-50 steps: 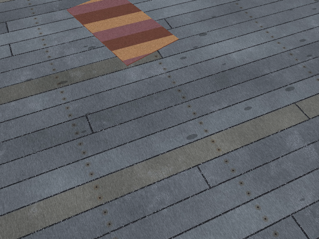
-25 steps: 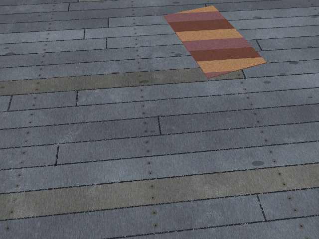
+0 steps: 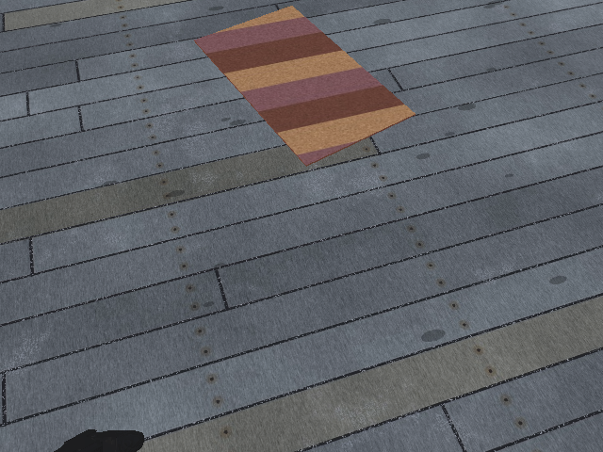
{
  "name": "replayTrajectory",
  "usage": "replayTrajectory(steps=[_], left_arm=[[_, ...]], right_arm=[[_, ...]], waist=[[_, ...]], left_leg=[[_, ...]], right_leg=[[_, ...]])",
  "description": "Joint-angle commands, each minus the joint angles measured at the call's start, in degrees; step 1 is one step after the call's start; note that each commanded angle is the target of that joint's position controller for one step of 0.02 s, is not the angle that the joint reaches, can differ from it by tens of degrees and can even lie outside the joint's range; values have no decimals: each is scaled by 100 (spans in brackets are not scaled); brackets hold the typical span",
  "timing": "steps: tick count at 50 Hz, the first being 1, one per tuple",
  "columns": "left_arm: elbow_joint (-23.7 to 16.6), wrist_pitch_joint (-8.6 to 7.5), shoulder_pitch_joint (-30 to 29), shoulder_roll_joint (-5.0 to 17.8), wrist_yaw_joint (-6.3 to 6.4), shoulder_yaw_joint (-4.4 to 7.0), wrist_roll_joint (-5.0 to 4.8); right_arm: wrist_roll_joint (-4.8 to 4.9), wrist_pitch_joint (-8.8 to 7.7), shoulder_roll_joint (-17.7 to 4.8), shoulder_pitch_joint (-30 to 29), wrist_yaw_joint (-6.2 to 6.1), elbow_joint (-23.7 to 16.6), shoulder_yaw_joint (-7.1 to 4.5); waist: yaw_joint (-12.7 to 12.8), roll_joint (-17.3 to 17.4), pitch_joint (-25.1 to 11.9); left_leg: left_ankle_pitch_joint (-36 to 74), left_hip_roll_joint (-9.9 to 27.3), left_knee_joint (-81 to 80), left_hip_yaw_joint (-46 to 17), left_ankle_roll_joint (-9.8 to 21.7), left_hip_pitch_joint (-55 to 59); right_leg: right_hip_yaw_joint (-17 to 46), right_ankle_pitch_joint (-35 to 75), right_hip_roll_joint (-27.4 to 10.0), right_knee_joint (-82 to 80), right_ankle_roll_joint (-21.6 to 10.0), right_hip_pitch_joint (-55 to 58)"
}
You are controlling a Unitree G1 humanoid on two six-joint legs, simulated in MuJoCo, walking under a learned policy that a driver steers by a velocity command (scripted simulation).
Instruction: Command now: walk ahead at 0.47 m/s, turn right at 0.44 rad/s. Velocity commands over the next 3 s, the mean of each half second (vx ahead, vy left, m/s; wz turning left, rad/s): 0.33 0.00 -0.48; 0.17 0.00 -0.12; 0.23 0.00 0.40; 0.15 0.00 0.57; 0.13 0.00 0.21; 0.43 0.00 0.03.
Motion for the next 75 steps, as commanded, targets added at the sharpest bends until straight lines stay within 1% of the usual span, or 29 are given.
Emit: replayTrajectory(steps=[1, 2, 4, 5, 7, 12, 17, 21, 22, 23, 24, 25, 26, 28, 34, 40, 42, 43, 45, 49, 55, 58, 64, 66, 67, 68, 69, 71, 75], left_arm=[[-42, 43, 2201, 1816, 217, 640, 12], [-92, 1, 2194, 1655, 204, 559, -43], [-128, -21, 1730, 1149, 247, 421, 0], [-204, -22, 1343, 998, 261, 358, 18], [-392, -24, 886, 826, 301, 296, 139], [-298, -37, 806, 1036, 439, 365, 108], [-66, 256, 1346, 1061, 598, 407, -53], [-132, 368, 1157, 839, 669, 358, 32], [-183, 353, 1118, 685, 658, 308, 52], [-318, 316, 1246, 365, 639, 184, 169], [-174, 276, 2431, 184, 596, 103, 113], [42, 308, 2697, 795, 562, 191, 77], [27, 397, 2048, 1049, 568, 282, 0], [-206, 526, 1341, 925, 602, 277, 64], [-186, 316, 1105, 283, 577, 77, 177], [-136, 322, 1235, 338, 531, 96, 258], [-311, 373, 961, 969, 602, 193, 291], [-286, 398, 746, 603, 567, 115, 280], [-347, 366, 486, 301, 516, 16, 290], [-244, 227, 861, 520, 558, 80, 217], [-322, 473, 1003, 776, 776, 269, 141], [-304, 406, 1179, 984, 734, 378, 151], [-249, 239, 517, 1021, 500, 416, -50], [-221, 155, 589, 673, 470, 313, 39], [-635, 71, 286, 247, 473, 180, 213], [-781, -87, -28, 514, 454, 220, 96], [-783, -196, 22, 754, 383, 283, -71], [-565, -319, 179, 843, 365, 321, 121], [-456, -252, 198, 676, 350, 315, 213]], right_arm=[[-143, -131, -502, 260, -53, -694, -42], [-96, -344, -273, 315, 41, -704, 109], [250, -562, -756, -847, 154, -997, 15], [111, -593, -712, -991, 121, -1004, 21], [-54, -490, -732, -828, 89, -975, -37], [-234, -303, -405, -1079, 12, -1045, 49], [-65, -321, -283, -2016, 96, -1218, 91], [-116, -385, -576, -1556, 171, -1073, -64], [-200, -440, -632, -1319, 154, -1027, -86], [-328, -463, -894, -1004, 111, -1084, -104], [-402, -371, -970, -964, 121, -1031, -107], [-135, -279, -707, -888, 166, -994, -109], [-58, -220, -462, -920, 171, -1020, -46], [-86, -103, -413, -1274, 186, -925, 21], [-94, -148, -490, -1379, 127, -762, -35], [-54, -24, -171, -1345, 202, -539, 126], [-195, -78, 136, -854, 232, -519, 231], [-211, -44, 111, -902, 189, -489, 244], [-182, 39, -167, -1123, 122, -433, 166], [-81, 71, -266, -1126, 93, -391, 144], [38, 227, -252, -1334, 141, -718, 38], [92, 356, -196, -1742, 237, -944, 22], [105, 275, -257, -1100, 352, -704, -57], [126, 247, -654, -94, 284, -424, -278], [79, 181, -1480, 310, 212, -535, -452], [40, 33, -1298, 370, 276, -665, -350], [25, -67, -988, 86, 278, -701, -253], [49, -112, -732, -317, 247, -804, -164], [16, -87, -743, -460, 110, -836, -134]], waist=[[988, -718, -1899], [861, -1078, -2861], [986, -305, -1311], [702, 154, -749], [289, -137, -342], [163, -173, -102], [624, -460, -535], [333, -651, -748], [192, -526, -906], [130, 199, -1569], [617, 1756, -2217], [543, 1266, -2404], [258, 697, -1731], [274, 586, -805], [279, 796, -492], [538, 655, -716], [29, -709, -662], [61, -1043, -620], [148, -828, -171], [347, -268, -286], [470, -836, -536], [691, -529, -338], [176, -504, -188], [-253, 169, -570], [-292, 1841, -586], [-444, 1378, -743], [-245, 1018, -287], [12, 294, 37], [224, 450, -2]], left_leg=[[3468, 367, 4852, 16, 6, -3573], [-431, -571, 6161, -1122, -99, -4741], [369, 88, 6027, -1452, 161, -5494], [703, 322, 5444, -1364, 176, -5258], [1044, 526, 4924, -1341, 78, -4540], [1893, 263, 3414, -902, -356, -4027], [3250, -349, 1460, -948, -391, -3454], [3168, -233, 713, -1193, -39, -3098], [3930, -48, 322, -1146, 149, -2496], [5890, 995, 623, -2018, 542, -1188], [7140, 2372, 832, -3878, 1797, 284], [4497, 2381, 555, -4516, 1894, 82], [2385, 1900, 283, -3931, 1583, -378], [83, 1345, -334, -3373, 1206, -1555], [1677, 874, -633, -2129, 1317, -2462], [1883, 620, 58, -1659, 873, -2972], [873, -212, 878, -880, 195, -3179], [1018, -133, 898, -787, 37, -2587], [1426, -106, 919, -809, 4, -2449], [2449, -21, 988, -1063, 110, -2629], [597, -159, 2486, -809, -46, -3704], [-554, 200, 3483, -854, 29, -4425], [1188, -196, 1485, -69, 371, -2334], [1205, -189, 926, -584, 705, -715], [563, 1466, -69, -3840, 1666, 106], [-235, 1971, -783, -5330, 2344, 203], [-252, 1961, -793, -4909, 2244, 77], [1040, 1422, -589, -3688, 1759, -447], [3097, 897, -714, -2609, 1523, -1082]], right_leg=[[2535, -434, -1223, 47, -1292, 5108], [5312, -1694, -2107, -1121, -1987, 5907], [3949, -1997, -1733, -1592, -1337, 4524], [3376, -1438, -1501, -1683, -1176, 3500], [2787, -476, -1140, -1961, -1165, 2221], [1525, 2593, -601, -1754, -967, 1038], [1783, 1714, -386, -1117, -461, 1547], [2416, 1497, -608, -68, -185, 2376], [2273, 1431, -337, 495, 2, 2322], [1902, -146, 59, 1817, 240, 1734], [1606, -3717, 817, 3331, 605, 346], [1648, -3460, 328, 3902, 706, 0], [1424, -2943, 155, 4152, 816, -307], [1008, -2336, -74, 3765, 888, -489], [533, -1848, -274, 1457, 729, 781], [510, -229, -216, -649, 504, 2548], [1643, 28, -1252, -932, -66, 2465], [1739, -1235, -1244, -1175, -226, 1742], [1439, -1556, -812, -1138, 76, 1374], [973, 161, -577, -519, 255, 2064], [1759, 2618, -1904, -531, -721, 2803], [2196, 241, -2410, -1302, -972, 2814], [585, -1374, -1554, -1302, -288, 1712], [-178, -1009, -1095, 573, 163, 854], [-557, -2439, -208, 2897, 751, -1072], [654, -3021, 17, 3784, 714, -1948], [845, -2594, -288, 3947, 591, -2326], [792, -1591, -598, 3313, 492, -1974], [571, -577, -430, 2203, 781, -1135]])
